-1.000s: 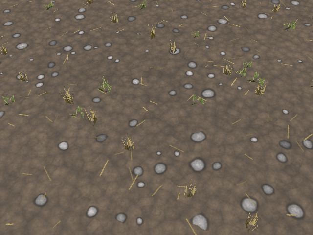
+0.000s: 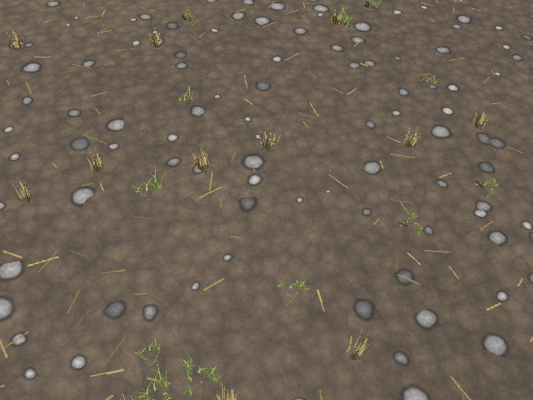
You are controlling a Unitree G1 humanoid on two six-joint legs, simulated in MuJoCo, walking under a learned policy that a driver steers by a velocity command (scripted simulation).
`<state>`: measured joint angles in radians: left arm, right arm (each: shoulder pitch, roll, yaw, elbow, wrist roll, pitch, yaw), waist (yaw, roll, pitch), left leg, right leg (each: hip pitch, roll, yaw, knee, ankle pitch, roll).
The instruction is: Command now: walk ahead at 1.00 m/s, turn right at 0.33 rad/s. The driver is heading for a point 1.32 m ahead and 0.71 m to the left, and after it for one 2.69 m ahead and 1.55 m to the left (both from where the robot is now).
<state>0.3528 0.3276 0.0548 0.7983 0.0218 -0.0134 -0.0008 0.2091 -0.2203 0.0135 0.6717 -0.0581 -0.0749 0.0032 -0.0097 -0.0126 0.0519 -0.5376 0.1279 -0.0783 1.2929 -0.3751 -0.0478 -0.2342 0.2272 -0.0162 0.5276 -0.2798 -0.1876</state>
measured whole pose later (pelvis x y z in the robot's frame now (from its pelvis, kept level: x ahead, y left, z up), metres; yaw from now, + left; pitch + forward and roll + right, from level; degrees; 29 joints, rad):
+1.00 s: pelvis +0.93 +0.26 +0.01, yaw +43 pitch +2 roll -3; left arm 0.50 0.35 0.06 0.87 0.03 -0.10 0.01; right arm 0.00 -0.37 -0.05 0.59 -0.03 0.01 0.08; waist 0.07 0.05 0.01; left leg -0.80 0.06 0.05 1.06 -0.10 0.09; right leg 0.07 0.00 -0.22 0.27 -0.36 0.04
